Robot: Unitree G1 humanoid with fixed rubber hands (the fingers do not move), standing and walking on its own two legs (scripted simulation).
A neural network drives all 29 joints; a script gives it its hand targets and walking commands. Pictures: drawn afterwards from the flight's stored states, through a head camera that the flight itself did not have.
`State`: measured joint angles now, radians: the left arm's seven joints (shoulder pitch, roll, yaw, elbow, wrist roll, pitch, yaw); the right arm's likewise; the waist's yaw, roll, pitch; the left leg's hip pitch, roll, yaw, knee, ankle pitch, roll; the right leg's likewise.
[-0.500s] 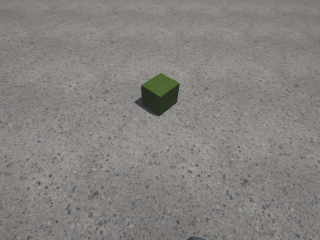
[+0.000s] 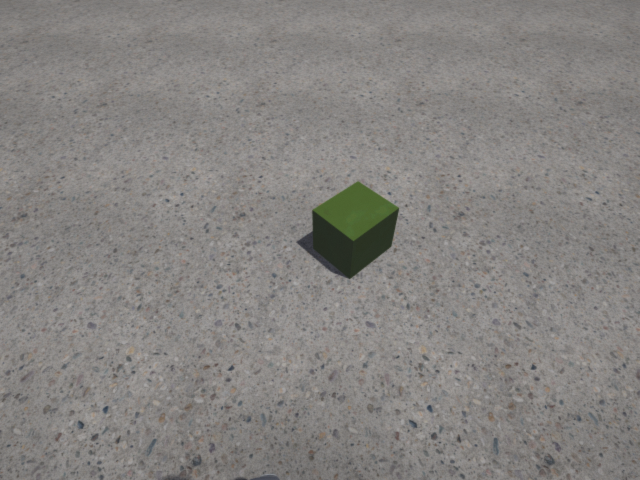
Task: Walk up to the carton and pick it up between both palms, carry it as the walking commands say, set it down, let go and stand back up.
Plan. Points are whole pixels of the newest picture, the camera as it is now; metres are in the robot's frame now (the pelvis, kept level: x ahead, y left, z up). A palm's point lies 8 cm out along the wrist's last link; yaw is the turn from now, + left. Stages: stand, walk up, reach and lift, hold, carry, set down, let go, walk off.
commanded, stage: walk up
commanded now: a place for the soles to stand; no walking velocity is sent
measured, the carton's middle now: (354, 229) +1.13 -0.05 -0.65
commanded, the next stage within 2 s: none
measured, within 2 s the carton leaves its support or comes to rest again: neither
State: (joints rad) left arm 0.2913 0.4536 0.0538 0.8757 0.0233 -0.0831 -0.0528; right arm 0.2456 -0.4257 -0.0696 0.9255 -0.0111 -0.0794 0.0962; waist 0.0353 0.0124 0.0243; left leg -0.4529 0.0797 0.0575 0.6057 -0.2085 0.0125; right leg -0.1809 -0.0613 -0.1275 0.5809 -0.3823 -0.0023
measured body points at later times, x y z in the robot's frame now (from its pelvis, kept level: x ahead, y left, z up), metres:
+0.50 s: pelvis +0.21 -0.02 +0.00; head +0.23 -0.02 +0.45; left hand +0.27 +0.31 -0.10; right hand +0.29 -0.33 -0.11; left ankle +0.27 +0.12 -0.69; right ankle +0.21 -0.13 -0.73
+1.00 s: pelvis +0.41 -0.03 -0.01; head +0.41 -0.04 +0.44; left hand +0.48 +0.31 -0.10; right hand +0.47 -0.36 -0.13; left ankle +0.39 +0.11 -0.68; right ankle +0.47 -0.13 -0.73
